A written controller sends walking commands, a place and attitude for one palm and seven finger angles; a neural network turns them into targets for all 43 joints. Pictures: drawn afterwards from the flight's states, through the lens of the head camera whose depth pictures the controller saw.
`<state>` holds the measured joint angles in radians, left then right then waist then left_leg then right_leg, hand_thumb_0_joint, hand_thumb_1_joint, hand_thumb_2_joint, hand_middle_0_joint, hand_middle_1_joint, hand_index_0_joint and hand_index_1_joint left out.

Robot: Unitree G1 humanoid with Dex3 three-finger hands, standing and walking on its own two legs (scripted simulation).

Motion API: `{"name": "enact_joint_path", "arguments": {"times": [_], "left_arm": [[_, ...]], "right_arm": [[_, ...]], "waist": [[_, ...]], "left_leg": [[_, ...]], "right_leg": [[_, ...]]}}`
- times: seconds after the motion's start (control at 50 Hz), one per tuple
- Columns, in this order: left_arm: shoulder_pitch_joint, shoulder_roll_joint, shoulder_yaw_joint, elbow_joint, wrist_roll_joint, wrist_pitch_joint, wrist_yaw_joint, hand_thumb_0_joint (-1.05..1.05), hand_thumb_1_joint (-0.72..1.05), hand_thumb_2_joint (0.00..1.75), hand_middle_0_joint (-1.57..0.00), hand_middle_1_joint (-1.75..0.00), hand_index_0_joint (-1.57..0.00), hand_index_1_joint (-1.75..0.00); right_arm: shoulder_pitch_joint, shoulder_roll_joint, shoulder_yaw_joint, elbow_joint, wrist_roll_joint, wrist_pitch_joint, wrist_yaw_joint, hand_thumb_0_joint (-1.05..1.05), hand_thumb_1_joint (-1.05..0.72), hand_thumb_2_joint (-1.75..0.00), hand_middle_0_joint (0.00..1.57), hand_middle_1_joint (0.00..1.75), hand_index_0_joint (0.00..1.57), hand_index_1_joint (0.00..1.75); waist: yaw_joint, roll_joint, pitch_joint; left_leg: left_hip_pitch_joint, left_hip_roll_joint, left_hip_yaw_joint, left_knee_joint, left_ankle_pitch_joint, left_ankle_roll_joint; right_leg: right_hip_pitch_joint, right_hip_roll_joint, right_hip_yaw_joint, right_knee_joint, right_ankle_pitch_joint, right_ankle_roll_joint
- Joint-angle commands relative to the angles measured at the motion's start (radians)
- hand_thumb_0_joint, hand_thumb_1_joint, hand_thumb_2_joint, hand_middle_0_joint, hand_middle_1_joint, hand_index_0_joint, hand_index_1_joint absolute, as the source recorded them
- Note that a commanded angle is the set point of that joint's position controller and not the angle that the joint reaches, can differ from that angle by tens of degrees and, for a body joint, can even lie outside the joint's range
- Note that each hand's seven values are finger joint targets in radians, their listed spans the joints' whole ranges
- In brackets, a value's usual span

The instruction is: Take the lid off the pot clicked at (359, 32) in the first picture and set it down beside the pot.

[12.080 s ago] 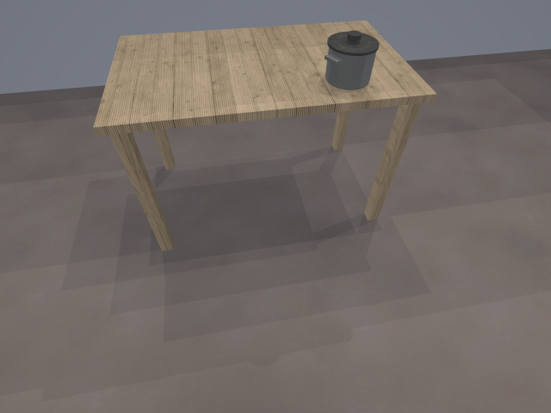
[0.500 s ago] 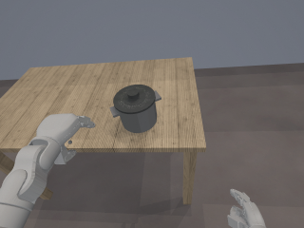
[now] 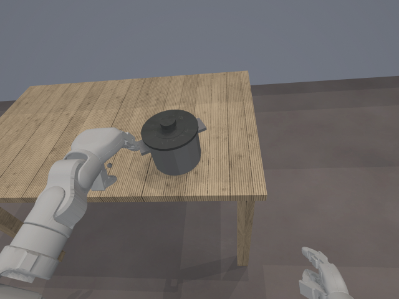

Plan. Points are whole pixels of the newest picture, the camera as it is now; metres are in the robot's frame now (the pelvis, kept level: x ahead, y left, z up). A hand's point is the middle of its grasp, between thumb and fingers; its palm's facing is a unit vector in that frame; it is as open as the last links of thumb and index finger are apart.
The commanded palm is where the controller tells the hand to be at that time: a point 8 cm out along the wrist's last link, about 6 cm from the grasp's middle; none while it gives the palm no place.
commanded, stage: move the open hand above the knob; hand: left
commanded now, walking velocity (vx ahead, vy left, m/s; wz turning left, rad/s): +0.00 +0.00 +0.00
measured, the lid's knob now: (168, 122) +0.54 +0.14 +0.05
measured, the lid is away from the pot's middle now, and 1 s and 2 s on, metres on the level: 0.00 0.00 0.00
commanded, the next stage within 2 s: lower the open fingers around the knob in 1.86 s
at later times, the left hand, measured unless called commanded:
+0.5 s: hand (135, 138) +0.42 +0.18 +0.11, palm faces -0.26 -0.03 -0.97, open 10.0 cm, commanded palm +0.41 +0.18 +0.18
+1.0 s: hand (154, 117) +0.48 +0.14 +0.12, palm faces -0.30 -0.02 -0.95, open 10.0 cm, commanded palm +0.49 +0.14 +0.18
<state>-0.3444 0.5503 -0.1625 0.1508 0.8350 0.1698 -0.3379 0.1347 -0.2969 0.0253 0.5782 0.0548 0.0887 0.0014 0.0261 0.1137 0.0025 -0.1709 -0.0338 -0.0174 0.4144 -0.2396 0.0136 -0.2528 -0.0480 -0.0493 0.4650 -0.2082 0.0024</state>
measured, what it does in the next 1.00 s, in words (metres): stands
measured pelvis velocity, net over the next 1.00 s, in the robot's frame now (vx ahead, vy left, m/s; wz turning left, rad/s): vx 0.02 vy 0.01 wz -0.01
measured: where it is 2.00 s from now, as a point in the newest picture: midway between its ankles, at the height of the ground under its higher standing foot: outside the picture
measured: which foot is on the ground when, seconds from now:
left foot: down 0.00-1.00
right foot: down 0.00-1.00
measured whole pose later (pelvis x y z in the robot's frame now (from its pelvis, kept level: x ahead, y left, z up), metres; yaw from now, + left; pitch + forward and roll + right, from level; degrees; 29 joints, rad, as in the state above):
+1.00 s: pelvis +0.02 +0.01 +0.00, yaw +0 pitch +7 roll +1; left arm -0.97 0.38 -0.31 0.85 0.89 0.23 -0.27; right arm 0.22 -0.28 0.02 0.68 0.07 0.15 -0.01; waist -0.05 0.08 -0.05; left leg -0.29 -0.05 0.00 0.44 -0.27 0.03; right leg -0.38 -0.06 -0.03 0.49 -0.23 0.02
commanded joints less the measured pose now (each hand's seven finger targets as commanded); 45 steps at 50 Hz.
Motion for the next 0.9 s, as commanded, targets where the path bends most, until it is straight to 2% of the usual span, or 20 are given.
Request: {"name": "enact_joint_path", "arguments": {"times": [0.0,0.02,0.06,0.08,0.1,0.12,0.2,0.26,0.32,0.38,0.42,0.44,0.46,0.52,0.62,0.7,0.74,0.78,0.82,0.88], "left_arm": [[-0.379,0.254,0.180,-0.119,0.014,0.009,0.065,0.00,-0.28,1.41,-0.84,-0.08,-0.84,-0.08],[-0.393,0.229,0.148,-0.077,0.019,0.016,0.059,0.00,-0.28,1.41,-0.84,-0.08,-0.84,-0.08],[-0.461,0.208,0.111,-0.055,0.022,0.024,0.059,0.00,-0.28,1.41,-0.84,-0.08,-0.84,-0.08],[-0.505,0.229,0.121,-0.092,0.022,0.022,0.062,0.00,-0.28,1.41,-0.84,-0.08,-0.84,-0.08],[-0.523,0.203,0.106,-0.126,0.015,0.022,0.063,0.00,-0.28,1.41,-0.84,-0.08,-0.84,-0.08],[-0.525,0.223,0.117,-0.117,0.021,0.020,0.061,0.00,-0.28,1.41,-0.84,-0.08,-0.84,-0.08],[-0.532,0.181,0.089,0.041,0.025,0.044,0.063,0.00,-0.28,1.41,-0.84,-0.08,-0.84,-0.08],[-0.621,0.212,0.095,0.008,0.032,0.035,0.066,0.00,-0.28,1.41,-0.84,-0.08,-0.84,-0.08],[-0.659,0.157,0.046,0.064,0.037,0.044,0.068,0.00,-0.28,1.41,-0.84,-0.08,-0.84,-0.08],[-0.715,0.169,0.055,0.065,0.040,0.046,0.078,0.00,-0.28,1.41,-0.84,-0.08,-0.84,-0.08],[-0.727,0.124,0.020,0.130,0.042,0.059,0.078,0.00,-0.28,1.41,-0.84,-0.08,-0.84,-0.08],[-0.737,0.152,0.044,0.154,0.045,0.061,0.083,0.00,-0.28,1.41,-0.84,-0.08,-0.84,-0.08],[-0.763,0.128,0.020,0.171,0.047,0.066,0.083,0.00,-0.28,1.41,-0.84,-0.08,-0.84,-0.08],[-0.822,0.144,0.032,0.181,0.051,0.067,0.087,0.00,-0.28,1.41,-0.84,-0.08,-0.84,-0.08],[-0.915,0.081,-0.026,0.316,0.056,0.078,0.084,0.00,-0.28,1.41,-0.84,-0.08,-0.84,-0.08],[-0.987,0.122,0.013,0.325,0.057,0.062,0.089,0.00,-0.28,1.41,-0.84,-0.08,-0.84,-0.08],[-0.987,0.066,-0.034,0.410,0.062,0.063,0.088,0.00,-0.28,1.41,-0.84,-0.08,-0.84,-0.08],[-1.038,0.064,-0.038,0.463,0.062,0.065,0.093,0.00,-0.28,1.41,-0.84,-0.08,-0.84,-0.08],[-1.087,0.065,-0.035,0.437,0.063,0.053,0.096,0.00,-0.28,1.41,-0.84,-0.08,-0.84,-0.08],[-1.130,0.047,-0.047,0.455,0.070,0.048,0.107,0.00,-0.28,1.41,-0.84,-0.08,-0.84,-0.08]], "right_arm": [[-0.131,-0.088,-0.035,-0.152,0.005,-0.041,-0.005,0.00,-0.90,-0.90,0.20,0.30,0.20,0.30],[-0.124,-0.079,-0.027,-0.145,0.007,-0.037,-0.006,0.00,-0.90,-0.90,0.20,0.30,0.20,0.30],[-0.123,-0.088,-0.032,-0.140,0.011,-0.029,-0.009,0.00,-0.90,-0.90,0.20,0.30,0.20,0.30],[-0.124,-0.089,-0.034,-0.142,0.012,-0.030,-0.009,0.00,-0.90,-0.90,0.20,0.30,0.20,0.30],[-0.139,-0.086,-0.036,-0.155,0.012,-0.033,-0.009,0.00,-0.90,-0.90,0.20,0.30,0.20,0.30],[-0.127,-0.076,-0.032,-0.148,0.010,-0.037,-0.010,0.00,-0.90,-0.90,0.20,0.30,0.20,0.30],[-0.102,-0.092,-0.035,-0.122,0.018,-0.018,-0.011,0.00,-0.90,-0.90,0.20,0.30,0.20,0.30],[-0.102,-0.088,-0.034,-0.126,0.014,-0.017,-0.013,0.00,-0.90,-0.90,0.20,0.30,0.20,0.30],[-0.091,-0.079,-0.028,-0.117,0.017,-0.012,-0.012,0.00,-0.90,-0.90,0.20,0.30,0.20,0.30],[-0.082,-0.085,-0.033,-0.116,0.017,-0.008,-0.008,0.00,-0.90,-0.90,0.20,0.30,0.20,0.30],[-0.072,-0.081,-0.031,-0.105,0.018,-0.003,-0.006,0.00,-0.90,-0.90,0.20,0.30,0.20,0.30],[-0.063,-0.089,-0.035,-0.097,0.020,0.002,-0.007,0.00,-0.90,-0.90,0.20,0.30,0.20,0.30],[-0.066,-0.087,-0.033,-0.099,0.020,0.004,-0.008,0.00,-0.90,-0.90,0.20,0.30,0.20,0.30],[-0.058,-0.085,-0.033,-0.097,0.017,0.004,-0.010,0.00,-0.90,-0.90,0.20,0.30,0.20,0.30],[-0.035,-0.087,-0.034,-0.072,0.022,0.018,-0.017,0.00,-0.90,-0.90,0.20,0.30,0.20,0.30],[-0.016,-0.091,-0.038,-0.068,0.016,0.016,-0.023,0.00,-0.90,-0.90,0.20,0.30,0.20,0.30],[0.000,-0.085,-0.036,-0.054,0.018,0.020,-0.024,0.00,-0.90,-0.90,0.20,0.30,0.20,0.30],[0.016,-0.092,-0.035,-0.040,0.020,0.025,-0.024,0.00,-0.90,-0.90,0.20,0.30,0.20,0.30],[0.021,-0.090,-0.038,-0.042,0.014,0.021,-0.025,0.00,-0.90,-0.90,0.20,0.30,0.20,0.30],[0.040,-0.087,-0.042,-0.028,0.012,0.018,-0.021,0.00,-0.90,-0.90,0.20,0.30,0.20,0.30]], "waist": [[-0.005,-0.085,-0.290],[-0.003,-0.124,-0.285],[-0.017,-0.126,-0.258],[-0.016,-0.110,-0.290],[-0.020,-0.073,-0.323],[-0.009,-0.092,-0.365],[-0.034,-0.133,-0.272],[-0.021,-0.131,-0.344],[-0.032,-0.121,-0.349],[-0.030,-0.106,-0.366],[-0.040,-0.126,-0.360],[-0.041,-0.138,-0.352],[-0.043,-0.145,-0.349],[-0.040,-0.144,-0.403],[-0.068,-0.152,-0.362],[-0.065,-0.132,-0.434],[-0.079,-0.152,-0.403],[-0.085,-0.158,-0.379],[-0.083,-0.136,-0.444],[-0.091,-0.114,-0.468]], "left_leg": [[-0.006,-0.016,-0.003,-0.032,0.255,0.033],[-0.023,-0.020,0.004,-0.042,0.244,0.031],[-0.031,-0.020,0.009,-0.041,0.208,0.034],[-0.019,-0.020,0.003,-0.042,0.221,0.033],[0.006,-0.022,-0.002,-0.026,0.239,0.038],[0.015,-0.024,-0.003,-0.028,0.279,0.037],[-0.025,-0.013,0.000,-0.026,0.243,0.035],[-0.009,-0.022,0.001,-0.024,0.270,0.040],[-0.011,-0.021,-0.002,-0.020,0.284,0.036],[-0.001,-0.019,-0.008,-0.018,0.311,0.035],[-0.005,-0.019,-0.008,-0.011,0.317,0.035],[-0.012,-0.015,-0.007,-0.013,0.301,0.034],[-0.017,-0.018,-0.005,-0.012,0.299,0.036],[-0.012,-0.022,-0.007,-0.005,0.315,0.040],[-0.024,-0.018,-0.001,-0.001,0.292,0.039],[-0.007,-0.022,-0.006,0.010,0.331,0.043],[-0.019,-0.019,-0.003,0.010,0.326,0.040],[-0.041,-0.019,0.002,0.002,0.293,0.039],[-0.014,-0.021,-0.005,0.010,0.332,0.040],[0.023,-0.014,-0.013,0.020,0.398,0.037]], "right_leg": [[0.182,0.032,0.015,-0.032,0.215,-0.033],[0.188,0.029,0.008,-0.033,0.201,-0.029],[0.161,0.028,0.014,-0.041,0.184,-0.026],[0.175,0.026,0.014,-0.035,0.198,-0.028],[0.176,0.029,0.019,-0.026,0.213,-0.032],[0.206,0.026,0.014,-0.016,0.235,-0.032],[0.142,0.034,0.006,-0.025,0.222,-0.031],[0.188,0.025,0.015,-0.013,0.254,-0.031],[0.174,0.027,0.008,-0.005,0.255,-0.032],[0.174,0.027,0.008,0.000,0.282,-0.035],[0.155,0.030,0.002,0.003,0.280,-0.035],[0.151,0.032,0.003,0.001,0.274,-0.035],[0.146,0.031,0.003,0.002,0.278,-0.034],[0.173,0.028,0.006,0.011,0.299,-0.035],[0.113,0.031,0.002,0.007,0.277,-0.035],[0.143,0.029,0.010,0.012,0.319,-0.037],[0.115,0.031,0.004,0.013,0.311,-0.035],[0.098,0.031,0.004,0.008,0.296,-0.034],[0.116,0.031,0.008,0.017,0.319,-0.036],[0.091,0.034,0.006,0.022,0.338,-0.037]]}}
